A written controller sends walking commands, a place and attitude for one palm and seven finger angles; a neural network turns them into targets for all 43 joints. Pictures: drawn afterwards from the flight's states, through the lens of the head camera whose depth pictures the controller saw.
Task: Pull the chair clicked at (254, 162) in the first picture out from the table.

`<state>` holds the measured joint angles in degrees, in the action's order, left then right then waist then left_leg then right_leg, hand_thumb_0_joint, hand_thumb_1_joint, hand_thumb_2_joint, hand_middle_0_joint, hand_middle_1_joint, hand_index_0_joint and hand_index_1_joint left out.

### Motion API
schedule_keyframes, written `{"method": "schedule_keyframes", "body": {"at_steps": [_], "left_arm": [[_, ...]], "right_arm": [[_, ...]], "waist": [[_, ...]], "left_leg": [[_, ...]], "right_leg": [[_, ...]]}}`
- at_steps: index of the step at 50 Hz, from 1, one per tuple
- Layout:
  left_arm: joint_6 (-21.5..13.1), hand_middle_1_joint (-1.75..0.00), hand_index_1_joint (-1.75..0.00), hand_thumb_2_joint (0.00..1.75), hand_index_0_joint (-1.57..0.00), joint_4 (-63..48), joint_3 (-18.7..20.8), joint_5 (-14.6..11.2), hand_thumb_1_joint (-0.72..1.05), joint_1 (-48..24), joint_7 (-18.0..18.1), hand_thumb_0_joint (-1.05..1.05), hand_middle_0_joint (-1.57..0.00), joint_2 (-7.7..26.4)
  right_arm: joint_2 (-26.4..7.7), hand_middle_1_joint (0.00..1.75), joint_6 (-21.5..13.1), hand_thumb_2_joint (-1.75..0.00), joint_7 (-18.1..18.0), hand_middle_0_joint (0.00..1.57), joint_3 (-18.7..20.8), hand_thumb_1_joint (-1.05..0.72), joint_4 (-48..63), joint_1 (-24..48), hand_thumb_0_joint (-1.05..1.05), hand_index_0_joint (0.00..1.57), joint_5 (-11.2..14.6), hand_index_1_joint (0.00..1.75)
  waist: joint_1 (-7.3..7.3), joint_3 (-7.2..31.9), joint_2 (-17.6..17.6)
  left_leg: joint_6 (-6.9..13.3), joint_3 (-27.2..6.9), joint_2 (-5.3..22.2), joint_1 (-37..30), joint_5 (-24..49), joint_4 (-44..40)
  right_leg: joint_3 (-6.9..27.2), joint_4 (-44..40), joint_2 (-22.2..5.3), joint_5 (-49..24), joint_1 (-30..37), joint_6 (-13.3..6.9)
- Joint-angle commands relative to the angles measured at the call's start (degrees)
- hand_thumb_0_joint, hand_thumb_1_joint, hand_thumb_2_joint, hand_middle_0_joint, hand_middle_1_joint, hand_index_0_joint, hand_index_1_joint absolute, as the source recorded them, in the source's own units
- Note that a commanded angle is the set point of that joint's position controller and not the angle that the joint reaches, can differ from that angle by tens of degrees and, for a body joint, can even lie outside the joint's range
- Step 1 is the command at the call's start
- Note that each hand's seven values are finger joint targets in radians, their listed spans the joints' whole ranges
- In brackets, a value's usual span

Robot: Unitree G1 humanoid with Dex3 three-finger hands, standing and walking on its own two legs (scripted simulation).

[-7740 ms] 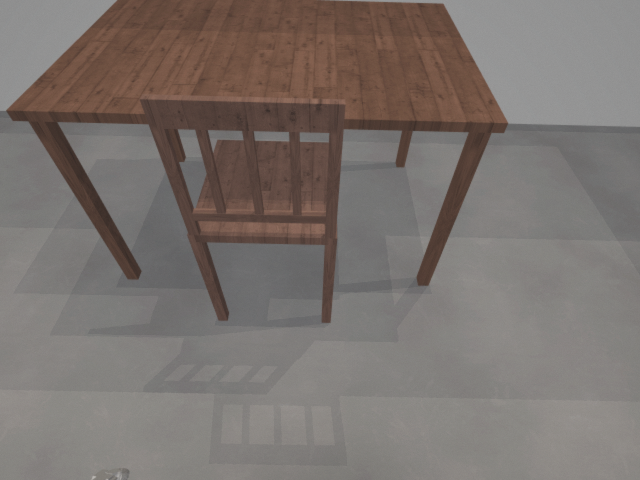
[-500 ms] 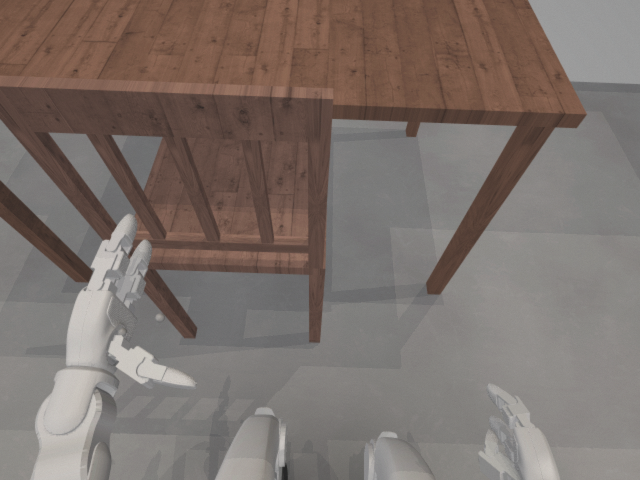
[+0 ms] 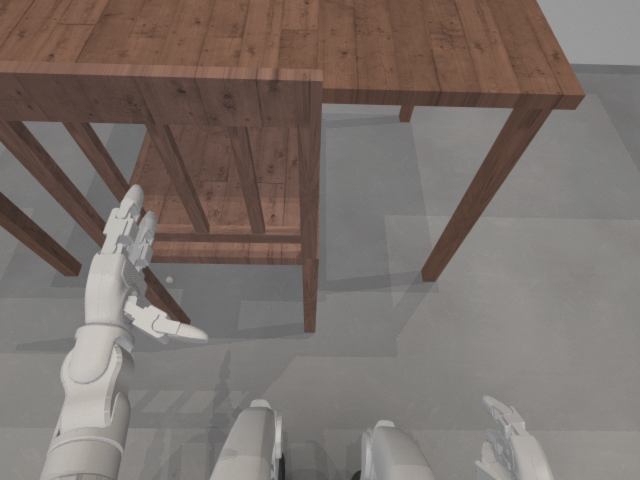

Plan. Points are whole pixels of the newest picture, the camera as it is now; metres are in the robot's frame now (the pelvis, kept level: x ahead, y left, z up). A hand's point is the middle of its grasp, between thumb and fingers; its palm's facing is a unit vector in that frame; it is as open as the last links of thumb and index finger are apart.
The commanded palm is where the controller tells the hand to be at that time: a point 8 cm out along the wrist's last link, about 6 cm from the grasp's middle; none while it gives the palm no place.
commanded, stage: aim the fingers beside a spindle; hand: left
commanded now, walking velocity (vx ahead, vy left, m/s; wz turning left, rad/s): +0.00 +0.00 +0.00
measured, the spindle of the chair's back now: (183, 184) +0.49 +0.23 +0.01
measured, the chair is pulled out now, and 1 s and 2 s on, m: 0.00 0.00 0.00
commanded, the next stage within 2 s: push the fingers through the gap in 1.40 s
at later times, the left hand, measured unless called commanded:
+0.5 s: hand (174, 267) +0.36 +0.20 +0.02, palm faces +0.07 -1.00 -0.04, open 16.9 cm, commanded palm +0.33 +0.25 +0.02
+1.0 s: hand (168, 273) +0.35 +0.21 +0.02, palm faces +0.09 -1.00 -0.03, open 16.9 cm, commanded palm +0.32 +0.25 +0.02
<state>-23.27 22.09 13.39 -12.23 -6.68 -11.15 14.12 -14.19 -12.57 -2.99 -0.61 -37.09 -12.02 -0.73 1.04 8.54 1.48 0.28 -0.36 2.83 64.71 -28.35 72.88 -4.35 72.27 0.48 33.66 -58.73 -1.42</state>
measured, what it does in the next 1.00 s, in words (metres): stands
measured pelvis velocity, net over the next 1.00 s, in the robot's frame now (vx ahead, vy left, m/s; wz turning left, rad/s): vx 0.00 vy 0.00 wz -0.01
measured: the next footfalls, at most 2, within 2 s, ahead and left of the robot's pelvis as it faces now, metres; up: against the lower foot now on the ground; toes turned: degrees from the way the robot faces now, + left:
none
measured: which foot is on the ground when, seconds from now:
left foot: down 0.00-1.00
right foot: down 0.00-1.00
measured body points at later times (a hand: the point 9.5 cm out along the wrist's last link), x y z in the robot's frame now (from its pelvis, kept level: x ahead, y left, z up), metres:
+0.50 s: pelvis +0.00 +0.00 -0.01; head +0.12 +0.01 +0.43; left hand +0.35 +0.26 +0.03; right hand +0.14 -0.26 -0.12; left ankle +0.06 +0.12 -0.62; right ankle +0.01 -0.11 -0.62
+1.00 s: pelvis +0.00 +0.00 -0.01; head +0.11 +0.01 +0.43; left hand +0.34 +0.26 +0.02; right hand +0.15 -0.25 -0.11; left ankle +0.06 +0.12 -0.62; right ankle +0.01 -0.11 -0.62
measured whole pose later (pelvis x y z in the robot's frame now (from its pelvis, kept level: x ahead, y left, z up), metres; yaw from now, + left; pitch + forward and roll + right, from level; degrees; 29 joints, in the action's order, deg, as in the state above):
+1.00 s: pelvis +0.00 +0.00 -0.01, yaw -1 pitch +22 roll -2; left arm -25.8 28.9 16.4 -12.6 -11.0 -12.2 15.4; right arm -14.2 -9.5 -2.5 -0.3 -36.8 -11.8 -0.3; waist 1.8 9.3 1.2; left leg 0.4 -0.3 3.1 67.7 -29.0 75.0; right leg -4.0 74.3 0.8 34.1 -61.9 -1.4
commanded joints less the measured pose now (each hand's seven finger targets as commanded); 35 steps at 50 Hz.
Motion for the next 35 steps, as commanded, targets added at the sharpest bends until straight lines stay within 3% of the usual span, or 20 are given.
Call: {"method": "schedule_keyframes", "body": {"at_steps": [1,3,6,13,15,19,21,23,27,28,29,32,34,35], "left_arm": [[-4.9,-0.08,-0.08,0.3,-0.06,-10.1,4.0,-1.0,-0.5,-12.6,-0.5,0.0,-0.06,9.7],[-5.1,-0.08,-0.08,0.3,-0.06,-8.3,5.7,-1.1,-0.5,-14.1,-0.8,0.0,-0.06,11.4],[-5.4,-0.08,-0.08,0.3,-0.06,-7.6,4.5,-1.0,-0.5,-17.1,-1.3,0.0,-0.06,10.5],[-5.6,-0.08,-0.08,0.3,-0.06,-4.1,5.6,-0.6,-0.5,-20.1,-1.1,0.0,-0.06,11.7],[-5.4,-0.08,-0.08,0.3,-0.06,-3.2,6.7,-0.7,-0.5,-17.6,-1.1,0.0,-0.06,12.1],[-5.5,-0.08,-0.08,0.3,-0.06,-5.8,8.1,-0.9,-0.5,-15.5,-1.0,0.0,-0.06,13.4],[-5.6,-0.08,-0.08,0.3,-0.06,-7.8,7.2,-1.3,-0.5,-14.5,-1.2,0.0,-0.06,12.2],[-5.2,-0.08,-0.08,0.3,-0.06,-5.1,7.8,-1.4,-0.5,-12.9,-1.2,0.0,-0.06,12.6],[-6.1,-0.08,-0.08,0.3,-0.06,-5.2,4.9,-1.4,-0.5,-16.9,-1.7,0.0,-0.06,10.2],[-6.6,-0.08,-0.08,0.3,-0.06,-6.6,5.7,-1.3,-0.5,-18.5,-1.6,0.0,-0.06,11.4],[-6.7,-0.08,-0.08,0.3,-0.06,-6.7,4.2,-1.1,-0.5,-17.8,-1.7,0.0,-0.06,10.0],[-6.7,-0.08,-0.08,0.3,-0.06,-5.7,3.4,-0.7,-0.5,-19.9,-1.4,0.0,-0.06,9.9],[-6.7,-0.08,-0.08,0.3,-0.06,-6.7,4.0,-0.5,-0.5,-19.4,-0.9,0.0,-0.06,10.4],[-6.4,-0.08,-0.08,0.3,-0.06,-5.8,3.7,-0.4,-0.5,-18.1,-0.8,0.0,-0.06,9.9]], "right_arm": [[-8.2,0.3,-2.7,-0.9,-0.4,0.2,3.6,-0.9,6.2,-0.5,0.0,0.2,0.4,0.3],[-8.5,0.3,-2.5,-0.9,-0.5,0.2,3.7,-0.9,5.8,-0.9,0.0,0.2,0.4,0.3],[-8.5,0.3,-2.4,-0.9,-0.5,0.2,3.7,-0.9,5.5,-1.1,0.0,0.2,0.5,0.3],[-9.0,0.3,-1.7,-0.9,-0.3,0.2,4.0,-0.9,5.0,-2.1,0.0,0.2,0.4,0.3],[-8.8,0.3,-1.2,-0.9,-0.1,0.2,4.1,-0.9,5.4,-2.1,0.0,0.2,0.4,0.3],[-8.7,0.3,-0.4,-0.9,0.2,0.2,4.1,-0.9,6.2,-2.1,0.0,0.2,0.5,0.3],[-8.5,0.3,-0.1,-0.9,0.4,0.2,4.2,-0.9,6.4,-2.0,0.0,0.2,0.5,0.3],[-8.7,0.3,0.2,-0.9,0.3,0.2,4.0,-0.9,6.3,-2.0,0.0,0.2,0.6,0.3],[-8.6,0.3,0.0,-0.9,0.0,0.2,3.9,-0.9,5.7,-1.6,0.0,0.2,0.8,0.3],[-8.9,0.3,-0.2,-0.9,-0.2,0.2,4.0,-0.9,5.6,-1.6,0.0,0.2,0.8,0.3],[-8.7,0.3,-0.3,-0.9,-0.1,0.2,4.0,-0.9,5.7,-1.6,0.0,0.2,0.7,0.3],[-9.0,0.3,-0.4,-0.9,-0.3,0.2,4.0,-0.9,5.3,-1.6,0.0,0.2,0.7,0.3],[-9.0,0.3,-0.6,-0.9,-0.4,0.2,4.1,-0.9,5.3,-1.8,0.0,0.2,0.6,0.3],[-8.9,0.3,-0.4,-0.9,-0.2,0.2,4.0,-0.9,5.5,-1.5,0.0,0.2,0.6,0.3]], "waist": [[0.4,21.2,1.2],[0.36,21.4,0.2],[0.72,21.9,2.5],[1.22,23.3,1.3],[0.37,24.2,0.1],[-0.56,26.4,2.2],[-0.14,26.7,1.8],[0.54,23.7,0.0],[1.61,20.9,0.7],[1.49,21.8,2.4],[1.3,22.5,2.8],[2.07,21.7,1.3],[1.23,23.8,3.2],[1.15,23.1,2.9]], "left_leg": [[0.4,-1.6,-2.4,-17.6,11.7,-8.2],[0.6,-1.5,-2.4,-15.8,11.4,-7.4],[0.4,-1.6,-2.3,-17.1,11.6,-7.4],[0.5,-1.8,-2.2,-16.3,12.4,-6.2],[0.5,-1.4,-2.3,-15.4,12.5,-6.2],[0.3,-1.5,-2.3,-17.7,15.6,-6.9],[0.3,-1.5,-2.2,-18.5,16.3,-6.8],[0.6,-1.4,-2.2,-16.1,14.6,-6.6],[0.5,-1.7,-2.2,-15.4,10.6,-6.9],[0.5,-1.9,-2.1,-16.6,11.0,-6.9],[0.3,-2.1,-2.1,-17.8,11.0,-7.2],[0.4,-2.4,-2.0,-17.4,9.5,-7.1],[0.2,-2.6,-2.1,-19.4,11.0,-7.2],[0.2,-2.5,-2.1,-18.9,10.4,-7.5]], "right_leg": [[3.8,-10.9,1.5,-15.4,6.7,0.3],[4.4,-10.6,1.5,-15.3,7.0,0.3],[4.1,-10.2,1.4,-15.4,5.4,0.2],[3.8,-9.0,1.6,-16.2,4.1,0.2],[4.3,-9.1,1.5,-16.7,5.9,0.4],[3.8,-8.5,1.7,-19.7,7.2,0.3],[3.7,-8.6,1.7,-20.6,7.7,0.4],[3.8,-9.0,2.0,-19.3,6.9,0.5],[3.8,-9.8,1.8,-14.9,4.4,0.5],[3.7,-9.4,1.9,-14.7,3.4,0.2],[3.4,-9.4,1.9,-14.3,3.1,0.2],[3.3,-9.8,1.8,-12.7,2.0,0.3],[3.1,-9.4,1.8,-13.7,2.1,0.1],[3.0,-9.5,1.8,-13.1,2.1,0.1]]}}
